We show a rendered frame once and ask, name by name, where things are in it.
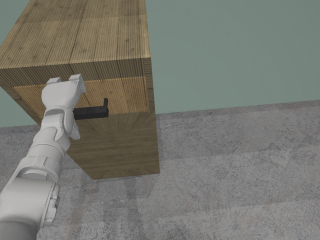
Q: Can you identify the left robot hand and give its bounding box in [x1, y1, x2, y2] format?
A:
[41, 73, 87, 140]

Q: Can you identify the cabinet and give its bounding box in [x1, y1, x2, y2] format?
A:
[0, 0, 160, 180]

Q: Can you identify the handle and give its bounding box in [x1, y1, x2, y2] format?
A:
[73, 98, 109, 120]

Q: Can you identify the drawer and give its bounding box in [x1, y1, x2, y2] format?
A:
[12, 76, 148, 120]

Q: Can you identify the left robot upper arm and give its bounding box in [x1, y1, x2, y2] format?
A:
[0, 177, 61, 240]

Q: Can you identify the left robot forearm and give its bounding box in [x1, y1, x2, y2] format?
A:
[0, 105, 74, 207]

